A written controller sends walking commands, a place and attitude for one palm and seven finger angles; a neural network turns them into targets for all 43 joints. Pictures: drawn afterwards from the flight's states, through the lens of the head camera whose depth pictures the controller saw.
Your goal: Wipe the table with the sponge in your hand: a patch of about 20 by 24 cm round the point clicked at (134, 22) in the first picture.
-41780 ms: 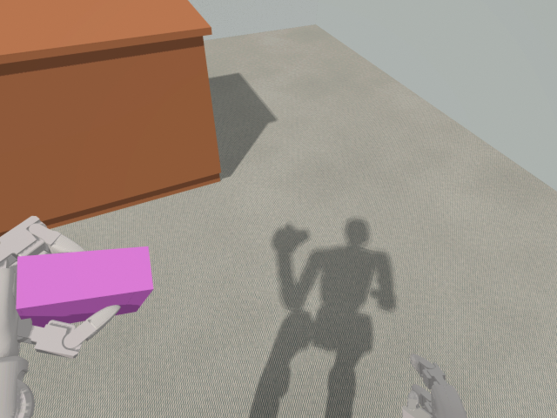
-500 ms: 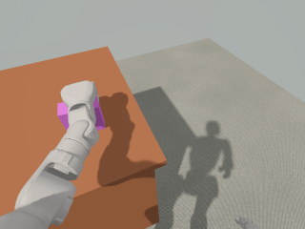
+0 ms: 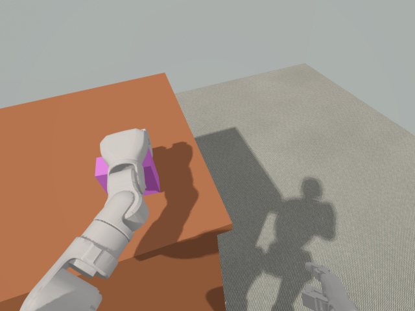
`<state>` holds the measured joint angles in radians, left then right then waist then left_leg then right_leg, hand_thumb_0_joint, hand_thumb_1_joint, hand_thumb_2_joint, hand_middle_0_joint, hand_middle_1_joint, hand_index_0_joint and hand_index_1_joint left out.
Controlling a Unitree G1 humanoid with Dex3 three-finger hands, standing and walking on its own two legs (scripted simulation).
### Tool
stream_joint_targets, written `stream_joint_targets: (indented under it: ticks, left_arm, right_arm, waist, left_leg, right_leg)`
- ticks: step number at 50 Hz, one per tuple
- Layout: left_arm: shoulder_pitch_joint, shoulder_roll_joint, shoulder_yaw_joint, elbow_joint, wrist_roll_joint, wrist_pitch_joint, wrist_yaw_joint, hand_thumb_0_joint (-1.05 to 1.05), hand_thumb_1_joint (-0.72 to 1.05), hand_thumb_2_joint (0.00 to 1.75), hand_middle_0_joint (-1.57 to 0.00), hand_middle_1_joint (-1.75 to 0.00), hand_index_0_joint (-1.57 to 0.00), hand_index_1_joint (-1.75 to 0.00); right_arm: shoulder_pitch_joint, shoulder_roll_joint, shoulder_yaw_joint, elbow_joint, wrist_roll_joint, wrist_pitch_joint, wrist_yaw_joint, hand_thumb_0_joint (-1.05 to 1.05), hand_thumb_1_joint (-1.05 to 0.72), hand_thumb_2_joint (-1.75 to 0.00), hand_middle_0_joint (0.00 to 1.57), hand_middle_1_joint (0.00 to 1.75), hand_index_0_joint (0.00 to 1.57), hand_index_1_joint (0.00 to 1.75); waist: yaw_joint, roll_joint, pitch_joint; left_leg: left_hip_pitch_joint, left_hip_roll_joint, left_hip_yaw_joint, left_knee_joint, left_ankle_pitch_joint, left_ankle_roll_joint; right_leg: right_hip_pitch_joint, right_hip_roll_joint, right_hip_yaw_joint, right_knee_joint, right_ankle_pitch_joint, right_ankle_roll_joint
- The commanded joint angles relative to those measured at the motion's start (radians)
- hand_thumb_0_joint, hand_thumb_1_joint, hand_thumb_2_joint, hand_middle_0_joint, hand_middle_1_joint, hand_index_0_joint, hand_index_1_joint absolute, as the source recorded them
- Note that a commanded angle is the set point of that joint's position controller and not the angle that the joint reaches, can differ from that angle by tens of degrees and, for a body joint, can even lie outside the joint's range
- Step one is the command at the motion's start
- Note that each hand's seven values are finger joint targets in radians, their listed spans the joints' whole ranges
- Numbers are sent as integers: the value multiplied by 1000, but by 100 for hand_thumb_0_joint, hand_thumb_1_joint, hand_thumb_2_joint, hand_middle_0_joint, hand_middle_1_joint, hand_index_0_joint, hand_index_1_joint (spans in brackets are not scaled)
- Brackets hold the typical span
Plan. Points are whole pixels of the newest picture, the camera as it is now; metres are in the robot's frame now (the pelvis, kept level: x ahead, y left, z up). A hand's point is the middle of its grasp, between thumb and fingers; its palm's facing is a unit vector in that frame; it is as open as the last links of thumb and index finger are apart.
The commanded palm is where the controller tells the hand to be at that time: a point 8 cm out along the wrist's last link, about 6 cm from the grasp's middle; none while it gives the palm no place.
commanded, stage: wipe back along the third lane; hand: left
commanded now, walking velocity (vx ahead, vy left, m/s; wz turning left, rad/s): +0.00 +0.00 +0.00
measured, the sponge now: (132, 180) +0.36 +0.22 +0.07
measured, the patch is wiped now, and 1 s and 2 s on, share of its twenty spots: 1.00 1.00 1.00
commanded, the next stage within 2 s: slide back across to the middle lane in 0.72 s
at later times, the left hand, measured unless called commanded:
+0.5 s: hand (140, 183) +0.32 +0.17 +0.12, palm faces +0.10 -0.07 -0.99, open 9.1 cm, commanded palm +0.27 +0.16 +0.14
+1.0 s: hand (139, 197) +0.29 +0.16 +0.12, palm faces +0.13 -0.13 -0.98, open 9.1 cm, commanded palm +0.24 +0.17 +0.15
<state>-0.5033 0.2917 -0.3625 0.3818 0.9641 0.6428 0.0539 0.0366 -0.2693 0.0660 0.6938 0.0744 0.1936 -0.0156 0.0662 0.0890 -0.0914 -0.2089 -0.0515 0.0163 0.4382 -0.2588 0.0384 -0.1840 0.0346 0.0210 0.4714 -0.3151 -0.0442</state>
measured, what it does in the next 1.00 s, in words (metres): stands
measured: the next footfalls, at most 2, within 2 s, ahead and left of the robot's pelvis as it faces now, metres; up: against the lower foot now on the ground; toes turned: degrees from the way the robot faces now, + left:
none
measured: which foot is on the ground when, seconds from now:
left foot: down 0.00-1.00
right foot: down 0.00-1.00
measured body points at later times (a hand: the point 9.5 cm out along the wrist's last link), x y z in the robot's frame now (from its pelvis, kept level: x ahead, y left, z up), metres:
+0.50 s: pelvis -0.02 -0.02 +0.00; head -0.05 -0.08 +0.44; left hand +0.31 +0.17 +0.17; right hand +0.21 -0.24 -0.09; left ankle -0.02 +0.10 -0.74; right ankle -0.05 -0.09 -0.74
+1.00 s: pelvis -0.02 -0.03 +0.00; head -0.06 -0.09 +0.44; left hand +0.27 +0.16 +0.17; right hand +0.21 -0.24 -0.09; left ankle -0.02 +0.10 -0.74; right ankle -0.05 -0.09 -0.74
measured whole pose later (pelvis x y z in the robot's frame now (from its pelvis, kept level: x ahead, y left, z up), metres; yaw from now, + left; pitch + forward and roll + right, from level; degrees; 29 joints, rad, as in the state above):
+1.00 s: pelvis -0.02 -0.03 +0.00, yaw -2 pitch -3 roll +2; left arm -0.14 0.33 -0.31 -0.04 0.92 0.66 0.05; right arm -0.01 -0.27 0.08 0.68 0.07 0.18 0.00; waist 0.07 0.11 -0.06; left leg -0.13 -0.01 0.04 0.43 -0.25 0.00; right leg -0.13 0.07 0.05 0.50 -0.31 -0.08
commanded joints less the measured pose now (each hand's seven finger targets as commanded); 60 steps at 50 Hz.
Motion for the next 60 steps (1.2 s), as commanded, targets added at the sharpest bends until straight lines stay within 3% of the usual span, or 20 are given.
stream_joint_targets:
  ticks: [1,6,8,10,11,14,16,19,21,22,26,29,31,39,46,48,51,54,56,60]
  left_arm:
    - [-92,-15,-22,-189,-43,-6,-40,0,10,130,-120,-160,-120,-160]
    - [-97,55,32,-231,-42,30,-34,0,10,130,-120,-160,-120,-160]
    - [-54,49,26,-226,-45,41,-34,0,10,130,-120,-160,-120,-160]
    - [-43,42,11,-260,-39,45,-40,0,10,130,-120,-160,-120,-160]
    - [-16,74,45,-263,-38,42,-36,0,10,130,-120,-160,-120,-160]
    - [8,38,7,-286,-42,44,-40,0,10,130,-120,-160,-120,-160]
    - [4,91,52,-291,-34,49,-36,0,10,130,-120,-160,-120,-160]
    - [17,60,23,-291,-38,52,-37,0,10,130,-120,-160,-120,-160]
    - [57,101,66,-309,-37,51,-35,0,10,130,-120,-160,-120,-160]
    - [64,66,32,-321,-41,50,-36,0,10,130,-120,-160,-120,-160]
    - [121,87,52,-344,-42,47,-38,0,10,130,-120,-160,-120,-160]
    - [143,51,16,-370,-47,54,-40,0,10,130,-120,-160,-120,-160]
    - [136,86,45,-390,-45,55,-39,0,10,130,-120,-160,-120,-160]
    - [224,43,7,-446,-44,54,-41,0,10,130,-120,-160,-120,-160]
    - [232,176,146,-517,-48,41,-14,0,10,130,-120,-160,-120,-160]
    - [240,160,139,-509,-52,39,-12,0,10,130,-120,-160,-120,-160]
    - [223,216,192,-568,-41,33,-7,0,10,130,-120,-160,-120,-160]
    - [249,196,184,-617,-47,27,-4,0,10,130,-120,-160,-120,-160]
    - [282,246,236,-638,-52,21,1,0,10,130,-120,-160,-120,-160]
    - [292,266,263,-668,-64,21,1,0,10,130,-120,-160,-120,-160]
  right_arm:
    - [-190,-103,-44,-175,-1,-48,5,0,-90,-90,20,30,20,30]
    - [-209,-109,-40,-165,1,-48,4,0,-90,-90,20,30,20,30]
    - [-221,-102,-32,-167,4,-52,3,0,-90,-90,20,30,20,30]
    - [-229,-99,-32,-172,3,-55,5,0,-90,-90,20,30,20,30]
    - [-226,-105,-36,-171,1,-55,5,0,-90,-90,20,30,20,30]
    - [-238,-95,-30,-180,4,-59,7,0,-90,-90,20,30,20,30]
    - [-235,-105,-32,-173,0,-58,1,0,-90,-90,20,30,20,30]
    - [-247,-93,-24,-176,4,-64,-2,0,-90,-90,20,30,20,30]
    - [-247,-101,-29,-178,0,-64,1,0,-90,-90,20,30,20,30]
    - [-256,-92,-25,-186,3,-67,1,0,-90,-90,20,30,20,30]
    - [-258,-95,-27,-185,2,-68,5,0,-90,-90,20,30,20,30]
    - [-271,-86,-25,-194,4,-70,9,0,-90,-90,20,30,20,30]
    - [-268,-91,-26,-190,1,-72,10,0,-90,-90,20,30,20,30]
    - [-283,-80,-24,-198,2,-76,23,0,-90,-90,20,30,20,30]
    - [-292,-85,-24,-189,-7,-74,13,0,-90,-90,20,30,20,30]
    - [-297,-77,-20,-188,-7,-72,6,0,-90,-90,20,30,20,30]
    - [-296,-86,-24,-186,-14,-65,-1,0,-90,-90,20,30,20,30]
    - [-304,-79,-24,-197,-16,-63,-3,0,-90,-90,20,30,20,30]
    - [-304,-85,-25,-195,-18,-60,-7,0,-90,-90,20,30,20,30]
    - [-311,-85,-23,-198,-21,-54,-17,0,-90,-90,20,30,20,30]
  waist:
    - [-8,-174,-211]
    - [-5,-183,-152]
    - [0,-183,-119]
    - [3,-175,-133]
    - [9,-176,-147]
    - [5,-181,-129]
    - [9,-163,-129]
    - [2,-180,-99]
    - [15,-168,-116]
    - [10,-163,-104]
    - [15,-165,-100]
    - [14,-173,-73]
    - [16,-171,-87]
    - [21,-186,-72]
    - [40,-167,-97]
    - [37,-190,-67]
    - [43,-144,-98]
    - [47,-133,-111]
    - [53,-119,-112]
    - [53,-124,-97]
  left_leg:
    - [89,9,-15,5,448,-5]
    - [57,5,-6,-10,362,-1]
    - [48,2,-7,-16,334,0]
    - [53,-2,-4,-13,332,3]
    - [50,-4,-3,-15,329,0]
    - [42,-5,-1,-18,302,4]
    - [39,-7,1,-22,277,2]
    - [30,-7,4,-26,251,4]
    - [27,-11,3,-25,248,1]
    - [29,-9,7,-23,248,3]
    - [29,-11,7,-26,239,0]
    - [28,-10,9,-23,236,5]
    - [31,-11,8,-25,229,4]
    - [34,-11,9,-22,242,6]
    - [43,-11,9,-25,246,1]
    - [38,-10,9,-28,240,4]
    - [61,-12,6,-35,260,2]
    - [74,-11,6,-33,297,5]
    - [82,-10,2,-37,301,0]
    - [79,-10,2,-39,297,3]
  right_leg:
    - [134,4,24,4,552,-22]
    - [123,7,44,-13,501,-18]
    - [111,9,44,-18,469,-15]
    - [120,8,53,-17,475,-13]
    - [138,10,63,-17,472,-15]
    - [133,8,62,-21,450,-7]
    - [133,12,84,-32,416,-10]
    - [119,9,85,-41,388,-2]
    - [138,11,101,-39,390,-4]
    - [132,6,91,-38,395,-1]
    - [139,9,107,-40,385,1]
    - [127,7,102,-47,379,6]
    - [135,8,113,-49,371,5]
    - [135,10,111,-43,390,10]
    - [170,10,141,-38,418,7]
    - [157,10,138,-45,407,12]
    - [171,15,150,-48,408,2]
    - [187,13,139,-41,461,1]
    - [195,14,151,-41,462,-3]
    - [196,11,157,-47,473,0]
